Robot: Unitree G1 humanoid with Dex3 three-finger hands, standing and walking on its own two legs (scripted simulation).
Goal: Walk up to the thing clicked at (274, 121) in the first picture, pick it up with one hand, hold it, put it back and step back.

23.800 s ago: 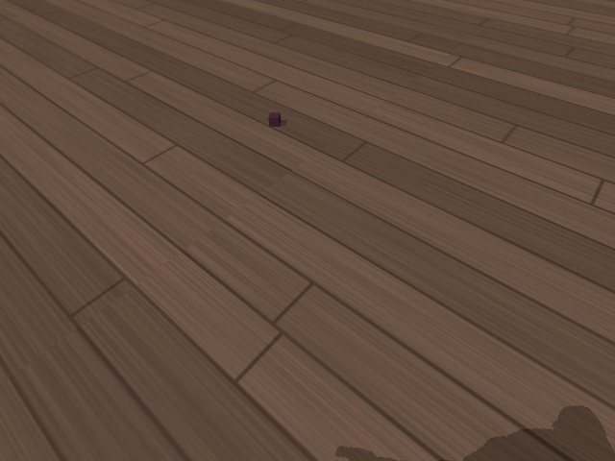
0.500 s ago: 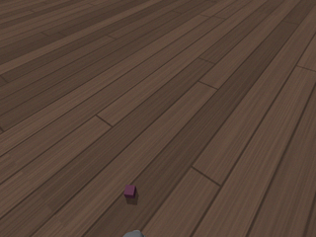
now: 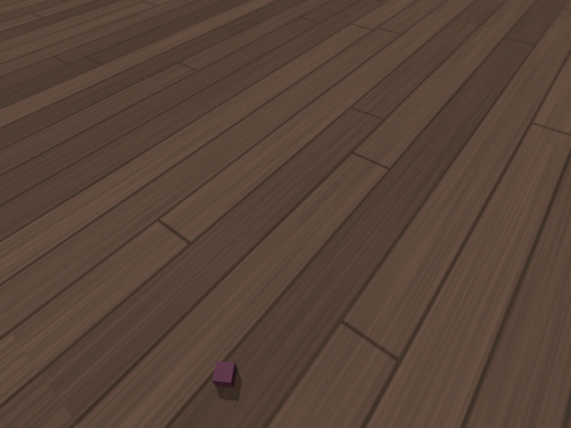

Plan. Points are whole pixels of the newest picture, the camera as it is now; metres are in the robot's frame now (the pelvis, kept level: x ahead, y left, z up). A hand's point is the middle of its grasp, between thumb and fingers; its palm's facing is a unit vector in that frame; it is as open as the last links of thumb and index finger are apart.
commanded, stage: walk up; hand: left
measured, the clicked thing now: (225, 374) +0.40 +0.26 -0.73
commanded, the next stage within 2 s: stand in 1.06 s
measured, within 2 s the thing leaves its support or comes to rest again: neither
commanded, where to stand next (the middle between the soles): +0.02 +0.00 m, yaw +2 degrees
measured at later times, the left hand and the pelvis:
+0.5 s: hand out of the picture +0.11 +0.25 -0.13, palm faces -0.01 -0.94 -0.33, open 7.4 cm; pelvis +0.00 +0.00 +0.02, yaw +0 degrees
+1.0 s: hand out of the picture +0.07 +0.26 -0.14, palm faces +0.01 -0.94 -0.33, open 7.4 cm; pelvis +0.01 +0.01 +0.02, yaw +1 degrees
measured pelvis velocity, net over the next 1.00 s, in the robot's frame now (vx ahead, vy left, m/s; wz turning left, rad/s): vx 0.01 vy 0.01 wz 0.01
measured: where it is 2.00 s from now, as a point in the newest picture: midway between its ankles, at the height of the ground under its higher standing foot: outside the picture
